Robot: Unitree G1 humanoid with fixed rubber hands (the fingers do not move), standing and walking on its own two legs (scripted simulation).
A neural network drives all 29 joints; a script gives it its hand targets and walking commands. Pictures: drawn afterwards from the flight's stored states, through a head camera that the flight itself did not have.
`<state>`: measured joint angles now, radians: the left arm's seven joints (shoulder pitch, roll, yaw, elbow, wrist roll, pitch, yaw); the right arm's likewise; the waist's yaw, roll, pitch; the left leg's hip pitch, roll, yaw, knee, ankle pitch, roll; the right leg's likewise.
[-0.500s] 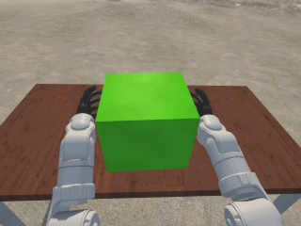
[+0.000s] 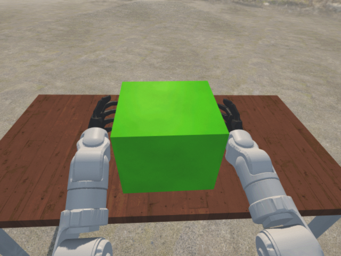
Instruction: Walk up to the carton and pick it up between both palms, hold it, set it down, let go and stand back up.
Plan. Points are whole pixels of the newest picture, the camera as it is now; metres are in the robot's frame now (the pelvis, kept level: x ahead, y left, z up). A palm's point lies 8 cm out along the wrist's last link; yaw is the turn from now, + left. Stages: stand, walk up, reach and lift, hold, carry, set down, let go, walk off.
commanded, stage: hold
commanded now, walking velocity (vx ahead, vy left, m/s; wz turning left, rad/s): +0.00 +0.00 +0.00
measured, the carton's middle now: (167, 134) +0.38 +0.00 +0.14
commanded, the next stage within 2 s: none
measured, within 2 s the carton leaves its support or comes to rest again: neither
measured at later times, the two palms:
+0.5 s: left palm (95, 127) +0.36 +0.16 +0.19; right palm (230, 128) +0.37 -0.14 +0.18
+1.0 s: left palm (99, 126) +0.36 +0.15 +0.19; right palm (234, 130) +0.36 -0.15 +0.17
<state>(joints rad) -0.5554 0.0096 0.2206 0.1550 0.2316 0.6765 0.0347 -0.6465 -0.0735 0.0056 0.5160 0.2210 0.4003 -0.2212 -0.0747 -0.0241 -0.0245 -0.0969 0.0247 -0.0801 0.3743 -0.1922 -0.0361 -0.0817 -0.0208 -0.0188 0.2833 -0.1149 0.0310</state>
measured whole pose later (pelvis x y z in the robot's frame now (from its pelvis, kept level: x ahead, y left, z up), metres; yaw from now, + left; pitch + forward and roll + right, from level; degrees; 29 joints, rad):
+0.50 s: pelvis +0.01 -0.01 +0.00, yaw +1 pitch -5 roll -1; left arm -0.55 0.01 0.24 0.15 0.21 0.67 0.02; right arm -0.62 -0.07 0.03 0.48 0.23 0.41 -0.25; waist -0.06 -0.02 -0.05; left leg -0.08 0.03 -0.09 0.36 -0.20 -0.04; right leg -0.06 -0.02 -0.03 0.28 -0.13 0.03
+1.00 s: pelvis +0.00 +0.00 +0.00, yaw +0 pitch -6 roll -1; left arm -0.56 -0.01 0.23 0.16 0.25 0.68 0.03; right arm -0.64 -0.08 0.00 0.51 0.22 0.41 -0.22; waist -0.07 -0.02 -0.02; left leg -0.06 0.02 -0.08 0.37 -0.20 -0.03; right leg -0.05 -0.02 -0.02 0.28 -0.13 0.03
